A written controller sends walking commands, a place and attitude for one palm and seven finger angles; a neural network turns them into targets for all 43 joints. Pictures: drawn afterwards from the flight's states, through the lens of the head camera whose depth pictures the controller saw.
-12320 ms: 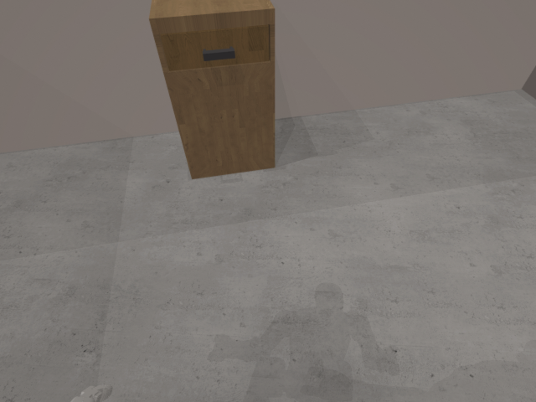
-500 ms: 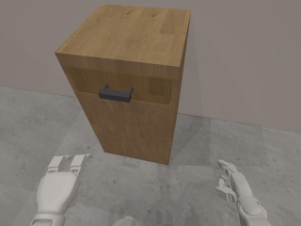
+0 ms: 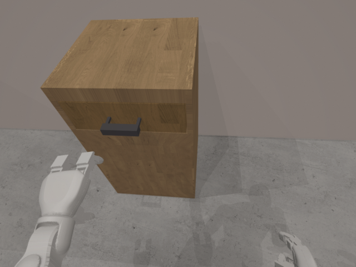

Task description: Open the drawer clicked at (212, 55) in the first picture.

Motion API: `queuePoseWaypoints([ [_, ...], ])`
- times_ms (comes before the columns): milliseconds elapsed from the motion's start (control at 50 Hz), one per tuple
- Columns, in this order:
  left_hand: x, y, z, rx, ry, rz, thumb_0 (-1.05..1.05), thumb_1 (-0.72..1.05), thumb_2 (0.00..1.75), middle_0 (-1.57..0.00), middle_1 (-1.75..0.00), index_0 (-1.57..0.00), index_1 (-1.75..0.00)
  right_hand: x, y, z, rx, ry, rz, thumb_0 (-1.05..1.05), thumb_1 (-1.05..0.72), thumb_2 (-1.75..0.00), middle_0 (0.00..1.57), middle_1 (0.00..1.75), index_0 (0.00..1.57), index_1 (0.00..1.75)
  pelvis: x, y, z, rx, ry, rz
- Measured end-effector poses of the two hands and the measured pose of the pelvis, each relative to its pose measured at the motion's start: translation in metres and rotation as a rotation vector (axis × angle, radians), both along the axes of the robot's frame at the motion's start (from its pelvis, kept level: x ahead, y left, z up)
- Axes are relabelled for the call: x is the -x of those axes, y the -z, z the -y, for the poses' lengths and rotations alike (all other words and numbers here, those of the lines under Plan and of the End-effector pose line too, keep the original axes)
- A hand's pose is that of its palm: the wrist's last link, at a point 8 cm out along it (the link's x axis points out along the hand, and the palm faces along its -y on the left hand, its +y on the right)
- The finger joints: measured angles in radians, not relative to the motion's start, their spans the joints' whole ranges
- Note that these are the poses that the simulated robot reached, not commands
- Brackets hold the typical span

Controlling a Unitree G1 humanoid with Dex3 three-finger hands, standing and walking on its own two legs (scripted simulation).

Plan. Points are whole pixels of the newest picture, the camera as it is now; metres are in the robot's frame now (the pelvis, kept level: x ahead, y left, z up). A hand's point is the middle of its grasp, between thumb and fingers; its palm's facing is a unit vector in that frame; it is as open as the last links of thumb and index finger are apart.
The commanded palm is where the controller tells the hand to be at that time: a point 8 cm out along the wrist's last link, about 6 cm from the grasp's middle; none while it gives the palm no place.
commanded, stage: raise the hand with hooked fingers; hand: left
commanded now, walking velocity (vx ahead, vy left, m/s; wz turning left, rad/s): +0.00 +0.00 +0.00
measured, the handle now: (122, 124) +0.53 +0.25 -0.06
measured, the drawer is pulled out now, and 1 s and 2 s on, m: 0.00 0.00 0.00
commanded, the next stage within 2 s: move the hooked fingers above the handle in 0.82 s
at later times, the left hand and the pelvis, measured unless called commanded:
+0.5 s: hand (62, 160) +0.30 +0.27 +0.10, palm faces +0.02 -0.08 -1.00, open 13.8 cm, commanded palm +0.27 +0.27 +0.15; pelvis -0.01 +0.03 +0.02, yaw +1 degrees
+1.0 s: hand (68, 167) +0.29 +0.26 +0.09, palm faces +0.02 -0.09 -1.00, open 13.8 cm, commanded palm +0.28 +0.26 +0.15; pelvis -0.01 +0.02 +0.02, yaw +1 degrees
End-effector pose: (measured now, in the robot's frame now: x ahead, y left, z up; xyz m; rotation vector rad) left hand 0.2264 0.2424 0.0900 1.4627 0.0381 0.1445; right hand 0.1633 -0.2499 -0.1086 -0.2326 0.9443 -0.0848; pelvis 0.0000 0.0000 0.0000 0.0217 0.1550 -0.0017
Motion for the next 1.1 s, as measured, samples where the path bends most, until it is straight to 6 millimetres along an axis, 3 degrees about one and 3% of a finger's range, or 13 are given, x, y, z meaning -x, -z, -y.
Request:
queuePoseWaypoints([
  [100,-0.013,-0.013,-0.001,0.007,0.009,-0.001,0.0,-0.27,0.39,-0.3,-1.06,-0.3,-1.06,-0.016,-0.015,-0.014,-0.015,-0.001,0.061,0.01,-0.91,-0.9,0.2,0.3,0.2,0.3,-0.001,-0.006,-0.008,0.004,0.005,0.032],
  [240,-0.027,-0.032,-0.01,-0.009,0.016,-0.01,0.0,-0.41,0.33,-0.31,-1.15,-0.31,-1.15,-0.036,-0.03,-0.048,-0.061,-0.053,0.123,0.01,-0.91,-0.9,0.2,0.3,0.2,0.3,0.001,-0.012,-0.016,0.011,-0.002,0.072],
  [420,-0.044,-0.056,-0.028,-0.023,0.023,-0.032,0.0,-0.48,0.31,-0.32,-1.19,-0.31,-1.2,-0.035,-0.033,-0.074,-0.092,-0.1,0.101,0.01,-0.91,-0.9,0.2,0.3,0.2,0.3,0.005,-0.018,-0.023,0.019,-0.018,0.1],
  [540,-0.05,-0.061,-0.034,-0.008,0.047,-0.064,0.0,-0.49,0.3,-0.32,-1.2,-0.31,-1.2,-0.017,-0.028,-0.07,-0.085,-0.083,0.05,0.01,-0.91,-0.9,0.2,0.3,0.2,0.3,0.007,-0.021,-0.026,0.021,-0.017,0.1],
  [760,-0.038,-0.052,-0.027,-0.006,0.109,-0.041,0.0,-0.49,0.3,-0.32,-1.2,-0.32,-1.2,0.013,-0.018,-0.045,-0.035,-0.035,-0.04,0.01,-0.91,-0.9,0.2,0.3,0.2,0.3,0.011,-0.021,-0.027,0.021,-0.013,0.085],
  [960,-0.04,-0.056,-0.024,-0.011,0.062,-0.033,0.0,-0.49,0.3,-0.32,-1.2,-0.31,-1.2,0.008,-0.021,-0.043,-0.056,-0.021,-0.001,0.01,-0.91,-0.9,0.2,0.3,0.2,0.3,0.013,-0.021,-0.021,0.017,-0.012,0.092],
  [1100,-0.053,-0.043,-0.019,-0.021,0.078,-0.093,0.0,-0.49,0.3,-0.32,-1.2,-0.31,-1.2,0.001,-0.023,-0.043,-0.049,-0.037,0.025,0.01,-0.91,-0.9,0.2,0.3,0.2,0.3,0.016,-0.02,-0.015,0.014,-0.02,0.086],
])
